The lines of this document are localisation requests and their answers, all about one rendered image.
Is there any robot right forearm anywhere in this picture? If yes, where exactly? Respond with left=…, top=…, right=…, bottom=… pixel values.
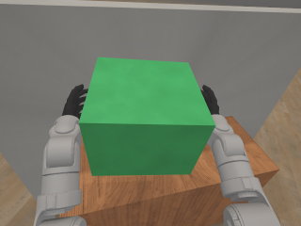
left=207, top=114, right=281, bottom=226

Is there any pedestal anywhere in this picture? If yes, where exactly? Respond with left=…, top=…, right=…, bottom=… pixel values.
left=59, top=116, right=279, bottom=226

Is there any robot right upper arm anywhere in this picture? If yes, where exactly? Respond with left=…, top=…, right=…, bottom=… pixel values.
left=223, top=202, right=279, bottom=226

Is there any left robot hand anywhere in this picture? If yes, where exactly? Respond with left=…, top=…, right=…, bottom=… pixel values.
left=62, top=84, right=88, bottom=120

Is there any carton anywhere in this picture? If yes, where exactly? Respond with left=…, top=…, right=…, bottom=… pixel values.
left=78, top=57, right=216, bottom=176

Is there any robot left forearm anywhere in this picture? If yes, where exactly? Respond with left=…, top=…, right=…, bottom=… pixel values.
left=33, top=115, right=82, bottom=226

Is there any robot left upper arm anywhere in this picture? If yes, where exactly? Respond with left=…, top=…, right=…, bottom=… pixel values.
left=39, top=216, right=87, bottom=226

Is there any right robot hand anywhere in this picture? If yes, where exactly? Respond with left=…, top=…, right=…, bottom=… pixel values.
left=200, top=85, right=220, bottom=115

